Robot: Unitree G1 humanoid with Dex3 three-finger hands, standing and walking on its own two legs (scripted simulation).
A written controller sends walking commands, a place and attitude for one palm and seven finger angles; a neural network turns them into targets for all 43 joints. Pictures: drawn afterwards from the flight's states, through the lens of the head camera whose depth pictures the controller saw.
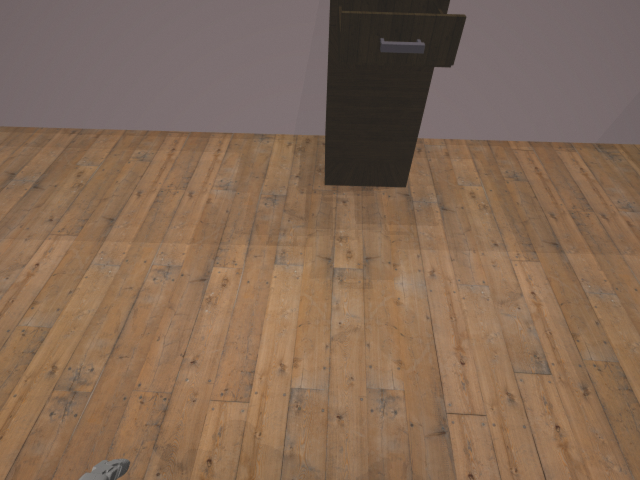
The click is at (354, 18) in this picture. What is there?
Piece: drawer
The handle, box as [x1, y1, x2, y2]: [380, 38, 424, 53]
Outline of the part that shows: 380,38 381,51 423,53 424,43 421,42 419,39 417,39 415,42 384,41 383,38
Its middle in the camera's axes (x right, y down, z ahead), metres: +0.24 -0.58 +1.15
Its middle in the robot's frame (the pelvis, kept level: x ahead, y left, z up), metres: +1.26 -0.17 +0.04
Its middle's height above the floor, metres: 0.81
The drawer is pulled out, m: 0.29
